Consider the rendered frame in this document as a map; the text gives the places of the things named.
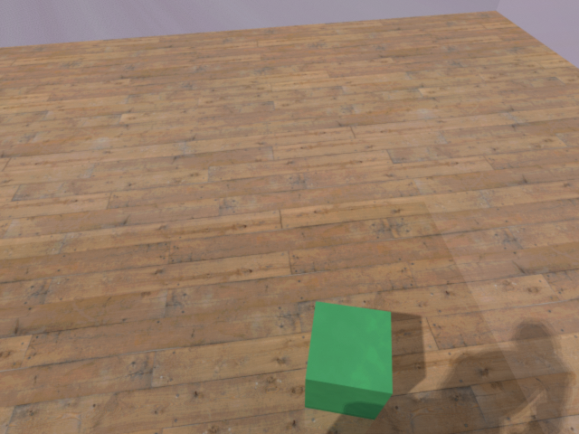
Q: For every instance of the carton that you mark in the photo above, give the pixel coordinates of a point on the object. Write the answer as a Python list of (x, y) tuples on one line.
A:
[(349, 367)]

